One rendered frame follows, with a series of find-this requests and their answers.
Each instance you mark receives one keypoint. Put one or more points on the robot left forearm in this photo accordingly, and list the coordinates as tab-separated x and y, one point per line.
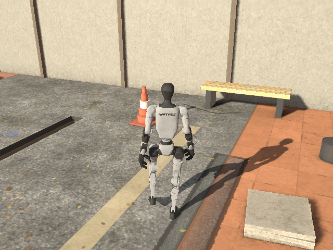
144	144

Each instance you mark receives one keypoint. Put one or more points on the robot right upper arm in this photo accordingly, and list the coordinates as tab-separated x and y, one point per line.
185	119

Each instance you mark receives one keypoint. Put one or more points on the left robot hand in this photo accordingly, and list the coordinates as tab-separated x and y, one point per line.
141	160

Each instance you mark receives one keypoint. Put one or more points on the robot left thigh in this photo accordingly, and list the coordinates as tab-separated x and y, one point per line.
153	153

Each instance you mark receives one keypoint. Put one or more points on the right robot hand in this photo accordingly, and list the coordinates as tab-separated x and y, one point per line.
190	152

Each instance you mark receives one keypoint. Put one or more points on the robot right forearm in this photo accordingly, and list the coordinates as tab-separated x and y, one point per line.
189	140

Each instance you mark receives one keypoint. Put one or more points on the robot torso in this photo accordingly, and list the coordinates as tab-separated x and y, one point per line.
166	127

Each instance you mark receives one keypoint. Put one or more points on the robot left upper arm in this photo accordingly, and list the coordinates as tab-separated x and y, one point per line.
149	118

